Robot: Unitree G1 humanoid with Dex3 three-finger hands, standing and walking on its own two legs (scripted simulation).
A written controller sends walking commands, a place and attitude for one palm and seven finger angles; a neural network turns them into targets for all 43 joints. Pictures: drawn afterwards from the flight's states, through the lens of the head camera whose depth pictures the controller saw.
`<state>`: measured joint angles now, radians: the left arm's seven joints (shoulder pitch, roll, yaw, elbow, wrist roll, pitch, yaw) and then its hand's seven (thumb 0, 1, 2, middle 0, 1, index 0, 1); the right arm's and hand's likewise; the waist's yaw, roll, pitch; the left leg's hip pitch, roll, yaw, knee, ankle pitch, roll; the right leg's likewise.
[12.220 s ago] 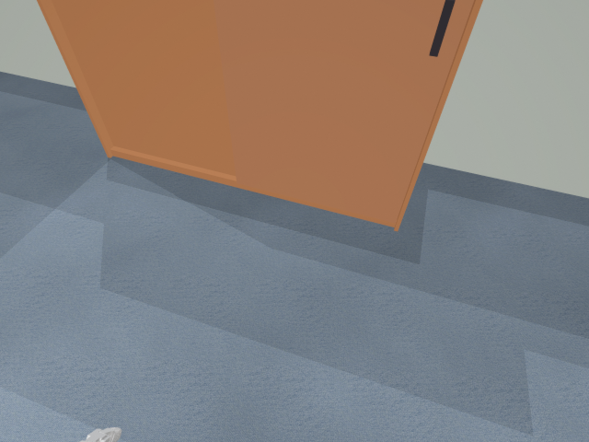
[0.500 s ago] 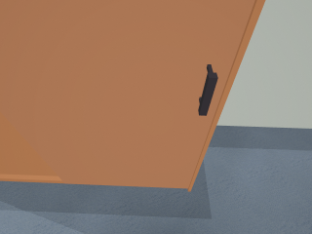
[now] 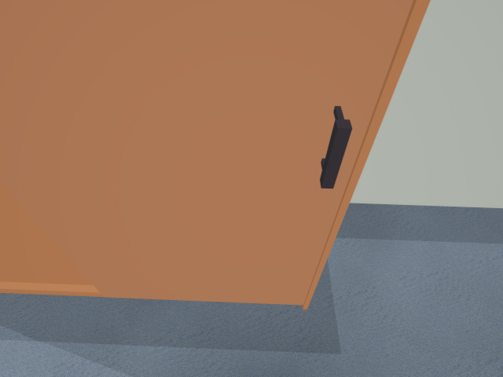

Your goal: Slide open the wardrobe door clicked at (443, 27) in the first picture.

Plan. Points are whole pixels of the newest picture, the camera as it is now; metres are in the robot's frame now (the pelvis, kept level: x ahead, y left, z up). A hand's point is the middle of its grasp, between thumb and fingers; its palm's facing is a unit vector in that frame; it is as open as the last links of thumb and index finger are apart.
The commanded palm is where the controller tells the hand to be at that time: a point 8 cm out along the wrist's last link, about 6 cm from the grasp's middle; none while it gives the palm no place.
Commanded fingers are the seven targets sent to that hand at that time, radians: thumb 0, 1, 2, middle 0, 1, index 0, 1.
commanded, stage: look again from close up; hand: right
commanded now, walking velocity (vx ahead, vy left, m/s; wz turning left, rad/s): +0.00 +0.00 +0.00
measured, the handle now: (332, 148) +0.48 -0.11 +0.11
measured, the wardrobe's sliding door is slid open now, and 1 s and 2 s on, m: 0.00 0.00 0.00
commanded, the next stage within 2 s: raise the hand with hooked fingers in 0.54 s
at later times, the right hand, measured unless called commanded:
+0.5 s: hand out of the picture +0.00 -0.17 -0.18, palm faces +0.02 +0.98 -0.20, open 7.4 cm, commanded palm none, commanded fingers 0.00 -0.90 -0.90 0.20 0.30 0.20 0.30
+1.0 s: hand (372, 368) +0.16 -0.16 -0.02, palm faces -0.04 +1.00 +0.00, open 8.2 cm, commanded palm +0.12 -0.23 -0.02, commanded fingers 0.00 -0.46 -0.71 0.23 0.58 0.23 0.58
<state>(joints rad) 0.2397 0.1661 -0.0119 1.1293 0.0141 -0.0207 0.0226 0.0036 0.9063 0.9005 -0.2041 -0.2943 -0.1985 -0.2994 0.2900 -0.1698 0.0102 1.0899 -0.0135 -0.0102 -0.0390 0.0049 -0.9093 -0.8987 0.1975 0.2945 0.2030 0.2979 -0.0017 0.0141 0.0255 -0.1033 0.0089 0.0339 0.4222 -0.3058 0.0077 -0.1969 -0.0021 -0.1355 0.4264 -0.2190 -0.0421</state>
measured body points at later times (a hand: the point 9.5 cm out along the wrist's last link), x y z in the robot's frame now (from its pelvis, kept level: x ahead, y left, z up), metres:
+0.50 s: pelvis +0.00 +0.01 +0.00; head +0.01 +0.00 +0.45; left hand +0.02 +0.24 -0.16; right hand +0.00 -0.22 -0.16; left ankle -0.05 +0.11 -0.74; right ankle +0.01 -0.09 -0.74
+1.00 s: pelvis -0.04 +0.03 -0.06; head -0.02 +0.03 +0.39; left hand +0.18 +0.28 -0.10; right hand +0.16 -0.21 -0.02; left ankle -0.05 +0.11 -0.74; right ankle +0.01 -0.09 -0.74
